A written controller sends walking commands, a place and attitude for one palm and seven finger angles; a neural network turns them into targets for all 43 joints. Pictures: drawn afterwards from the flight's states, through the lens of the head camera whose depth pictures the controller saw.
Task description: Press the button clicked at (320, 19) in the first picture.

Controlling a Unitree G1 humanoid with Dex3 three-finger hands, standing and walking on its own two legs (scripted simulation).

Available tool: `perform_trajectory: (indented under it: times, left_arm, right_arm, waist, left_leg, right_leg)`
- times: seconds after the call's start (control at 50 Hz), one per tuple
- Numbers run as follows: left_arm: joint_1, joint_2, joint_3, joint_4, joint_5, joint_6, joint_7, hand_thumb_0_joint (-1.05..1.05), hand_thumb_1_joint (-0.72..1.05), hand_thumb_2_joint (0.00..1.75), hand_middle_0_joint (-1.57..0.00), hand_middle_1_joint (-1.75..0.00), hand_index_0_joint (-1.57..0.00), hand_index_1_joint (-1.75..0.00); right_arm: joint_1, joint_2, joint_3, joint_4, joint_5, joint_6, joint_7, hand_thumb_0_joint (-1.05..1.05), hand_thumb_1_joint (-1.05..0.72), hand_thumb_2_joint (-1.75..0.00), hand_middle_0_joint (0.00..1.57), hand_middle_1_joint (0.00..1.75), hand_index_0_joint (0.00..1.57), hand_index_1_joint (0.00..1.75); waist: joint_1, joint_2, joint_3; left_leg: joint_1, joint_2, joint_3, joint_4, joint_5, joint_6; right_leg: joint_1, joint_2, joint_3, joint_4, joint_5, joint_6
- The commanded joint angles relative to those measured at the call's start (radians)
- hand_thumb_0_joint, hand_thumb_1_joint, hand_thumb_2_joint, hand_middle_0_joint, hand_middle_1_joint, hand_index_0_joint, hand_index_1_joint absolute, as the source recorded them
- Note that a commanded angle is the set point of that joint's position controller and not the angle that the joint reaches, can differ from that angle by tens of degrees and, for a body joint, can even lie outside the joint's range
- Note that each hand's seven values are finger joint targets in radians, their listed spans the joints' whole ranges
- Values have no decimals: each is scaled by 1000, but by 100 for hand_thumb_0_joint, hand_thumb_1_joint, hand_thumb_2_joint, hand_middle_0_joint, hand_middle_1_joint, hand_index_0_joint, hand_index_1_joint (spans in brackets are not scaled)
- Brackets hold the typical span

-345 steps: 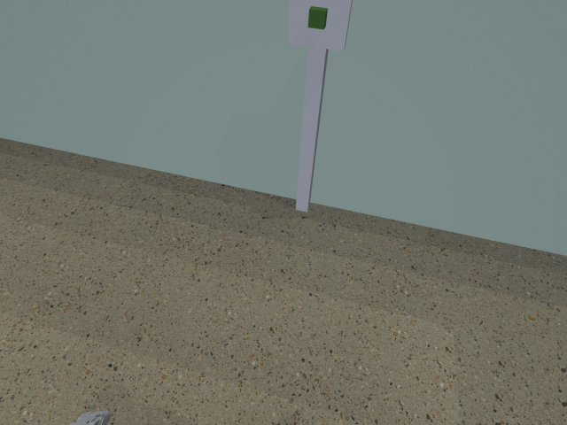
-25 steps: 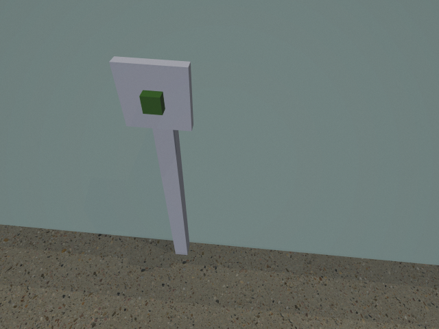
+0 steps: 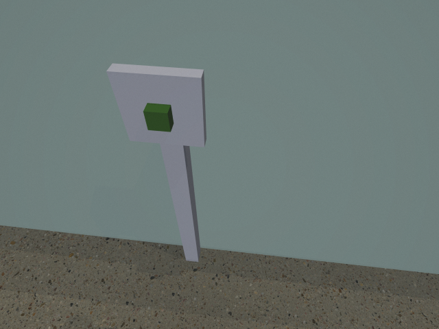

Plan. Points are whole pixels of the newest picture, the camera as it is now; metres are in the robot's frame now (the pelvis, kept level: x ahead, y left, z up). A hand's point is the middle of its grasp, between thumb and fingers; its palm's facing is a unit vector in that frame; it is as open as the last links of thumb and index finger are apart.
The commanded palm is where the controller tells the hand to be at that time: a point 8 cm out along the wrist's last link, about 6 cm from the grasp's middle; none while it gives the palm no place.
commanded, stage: come to a stop and stand still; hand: left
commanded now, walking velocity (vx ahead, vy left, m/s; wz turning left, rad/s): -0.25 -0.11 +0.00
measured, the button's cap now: (159, 116) +0.49 +0.17 +0.13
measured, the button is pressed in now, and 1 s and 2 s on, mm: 0 0 0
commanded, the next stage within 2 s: look again from close up in 1.18 s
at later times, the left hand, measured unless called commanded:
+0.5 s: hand out of the picture +0.03 +0.15 -0.15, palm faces +0.02 -0.96 -0.26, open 7.3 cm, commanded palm none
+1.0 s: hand out of the picture -0.06 +0.16 -0.17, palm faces +0.05 -0.99 -0.16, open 7.3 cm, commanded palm none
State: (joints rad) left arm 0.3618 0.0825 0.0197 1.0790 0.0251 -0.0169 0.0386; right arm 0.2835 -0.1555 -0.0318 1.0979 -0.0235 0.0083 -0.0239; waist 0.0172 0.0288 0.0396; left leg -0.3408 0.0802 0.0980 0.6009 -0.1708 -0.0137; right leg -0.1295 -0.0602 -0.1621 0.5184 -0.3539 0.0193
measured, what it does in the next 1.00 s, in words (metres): steps on the spot: right foot, then left foot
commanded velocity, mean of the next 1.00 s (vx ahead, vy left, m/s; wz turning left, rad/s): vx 0.00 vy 0.02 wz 0.00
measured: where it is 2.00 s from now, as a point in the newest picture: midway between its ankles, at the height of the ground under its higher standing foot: outside the picture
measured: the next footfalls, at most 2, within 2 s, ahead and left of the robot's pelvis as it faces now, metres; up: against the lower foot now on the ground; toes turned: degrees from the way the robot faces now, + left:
right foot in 0.36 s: +0.02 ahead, -0.13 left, +0.00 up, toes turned -4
left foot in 0.72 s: -0.01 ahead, +0.10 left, +0.00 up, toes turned +3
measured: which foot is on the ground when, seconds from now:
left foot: down 0.00-0.38, up 0.40-0.70, down 0.72-1.00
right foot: down 0.00-0.06, up 0.08-0.34, down 0.36-1.00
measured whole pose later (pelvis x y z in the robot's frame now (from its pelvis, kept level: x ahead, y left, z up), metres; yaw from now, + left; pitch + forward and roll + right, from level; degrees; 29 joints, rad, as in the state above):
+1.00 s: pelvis -0.03 +0.00 +0.01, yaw -1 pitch -2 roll +0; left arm 0.33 0.13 0.00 1.16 0.02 0.01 0.03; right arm 0.30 -0.12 0.00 1.15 -0.02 0.00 -0.03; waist 0.03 -0.01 0.01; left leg -0.13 -0.01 0.08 0.40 -0.25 0.03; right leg -0.18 -0.06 -0.08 0.41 -0.20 0.02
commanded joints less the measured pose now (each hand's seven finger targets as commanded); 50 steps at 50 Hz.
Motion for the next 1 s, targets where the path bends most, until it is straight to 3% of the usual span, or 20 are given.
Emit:
perform_trajectory:
  times: [0.0,0.04,0.08,0.16,0.26,0.3,0.32,0.34,0.36,0.38,0.42,0.46,0.58,0.62,0.66,0.68,0.72,0.74,0.8,0.98]
  left_arm:
    - [79,100,27,-37,-4,17,18,0,90,90,-20,-30,-20,-30]
    - [75,106,26,-34,-11,31,20,0,90,90,-20,-30,-20,-30]
    - [35,114,33,-44,-8,38,16,0,90,90,-20,-30,-20,-30]
    - [-23,112,49,-78,-1,52,-2,0,90,90,-20,-30,-20,-30]
    - [14,104,47,-97,-1,53,-10,0,90,90,-20,-30,-20,-30]
    - [72,129,45,-73,7,34,-6,0,90,90,-20,-30,-20,-30]
    - [38,202,45,-83,14,17,-1,0,90,90,-20,-30,-20,-30]
    - [-37,268,46,-117,11,19,-2,0,90,90,-20,-30,-20,-30]
    - [-71,276,49,-132,9,17,-2,0,90,90,-20,-30,-20,-30]
    - [-90,268,50,-130,8,9,2,0,90,90,-20,-30,-20,-30]
    - [-129,236,41,-129,3,1,-2,0,90,90,-20,-30,-20,-30]
    - [-106,233,41,-125,1,-1,-6,0,90,90,-20,-30,-20,-30]
    - [-9,238,55,-74,3,-2,-6,0,90,90,-20,-30,-20,-30]
    - [-13,235,56,-59,0,0,-3,0,90,90,-20,-30,-20,-30]
    - [-44,215,48,-46,-9,4,-4,0,90,90,-20,-30,-20,-30]
    - [-51,189,41,-43,-12,6,-7,0,90,90,-20,-30,-20,-30]
    - [-38,139,27,-28,-11,10,-9,0,90,90,-20,-30,-20,-30]
    - [-48,136,20,-10,-10,14,-7,0,90,90,-20,-30,-20,-30]
    - [-13,133,9,31,-9,17,-7,0,90,90,-20,-30,-20,-30]
    - [24,109,-5,68,-5,15,-2,0,90,90,-20,-30,-20,-30]
  right_arm:
    - [121,-121,-25,-23,13,-22,-6,0,-90,-90,20,30,20,30]
    - [101,-142,-27,-21,14,-22,-24,0,-90,-90,20,30,20,30]
    - [76,-158,-39,-34,10,-16,-37,0,-90,-90,20,30,20,30]
    - [-5,-171,-56,-76,1,-6,-36,0,-90,-90,20,30,20,30]
    - [-98,-168,-61,-114,-6,1,-17,0,-90,-90,20,30,20,30]
    - [-100,-126,-52,-116,3,9,-2,0,-90,-90,20,30,20,30]
    - [-77,-51,-39,-123,14,19,7,0,-90,-90,20,30,20,30]
    - [-89,-43,-34,-145,10,29,15,0,-90,-90,20,30,20,30]
    - [-128,-68,-36,-150,5,37,19,0,-90,-90,20,30,20,30]
    - [-123,-77,-36,-143,3,40,20,0,-90,-90,20,30,20,30]
    - [-69,-94,-35,-98,1,31,24,0,-90,-90,20,30,20,30]
    - [-30,-85,-32,-78,1,26,26,0,-90,-90,20,30,20,30]
    - [-32,-75,-21,-84,6,11,17,0,-90,-90,20,30,20,30]
    - [-2,-65,-14,-73,7,7,10,0,-90,-90,20,30,20,30]
    - [66,-56,-7,-38,11,-1,3,0,-90,-90,20,30,20,30]
    - [83,-71,-6,-24,12,-7,-1,0,-90,-90,20,30,20,30]
    - [73,-111,-4,-20,7,-15,-10,0,-90,-90,20,30,20,30]
    - [58,-99,1,-7,9,-22,-9,0,-90,-90,20,30,20,30]
    - [33,-93,8,-1,11,-22,-14,0,-90,-90,20,30,20,30]
    - [77,-76,10,19,12,-26,-17,0,-90,-90,20,30,20,30]
  waist:
    - [-26,74,-14]
    - [-33,237,-56]
    - [-41,186,-76]
    - [-37,115,-113]
    - [-1,154,-112]
    - [30,24,-81]
    - [8,-203,-35]
    - [2,-279,20]
    - [16,-248,49]
    - [4,-277,76]
    - [-19,-190,92]
    - [-13,-162,66]
    - [34,-146,21]
    - [23,-146,-4]
    - [-12,-121,-23]
    - [-14,-62,-22]
    - [0,15,-4]
    - [0,105,-11]
    - [15,70,25]
    - [0,-4,62]
  left_leg:
    - [240,179,-143,-153,654,82]
    - [274,257,-225,-208,932,165]
    - [301,296,-222,-198,942,209]
    - [272,276,-172,-208,681,202]
    - [92,234,-144,-233,256,153]
    - [-35,119,-86,-147,-85,73]
    - [-98,2,-23,-2,-263,3]
    - [-88,-26,-42,87,-315,-9]
    - [-68,-17,-83,160,-303,-3]
    - [-84,-19,-95,203,-258,1]
    - [-73,-12,-95,236,-183,-1]
    - [-62,-25,-76,222,-163,-10]
    - [-50,-31,-57,57,-221,-13]
    - [27,-29,-56,-47,-185,-9]
    - [179,-31,-51,-217,-58,-1]
    - [235,0,-86,-246,9,11]
    - [188,92,-160,-248,70,52]
    - [149,88,-171,-299,66,55]
    - [101,74,-161,-328,9,49]
    - [104,57,-156,-356,-50,44]
  right_leg:
    - [-170,-26,53,38,136,-5]
    - [-185,5,67,236,-117,6]
    - [-257,8,138,413,-233,-4]
    - [-316,22,166,497,-155,3]
    - [-129,8,119,197,-50,-12]
    - [6,2,108,-82,120,-5]
    - [-59,-168,342,-255,19,-56]
    - [-200,-287,447,-355,-131,-122]
    - [-278,-287,486,-382,-197,-143]
    - [-275,-270,496,-389,-166,-134]
    - [-229,-226,394,-348,-45,-140]
    - [-164,-205,334,-320,37,-141]
    - [9,-236,351,-279,219,-188]
    - [-4,-231,337,-245,276,-184]
    - [-79,-175,281,-203,236,-133]
    - [-121,-121,239,-169,211,-98]
    - [-132,-49,169,-152,173,-46]
    - [-76,-44,133,-126,190,-30]
    - [-29,-44,133,-136,204,-22]
    - [-57,-50,141,-148,211,-19]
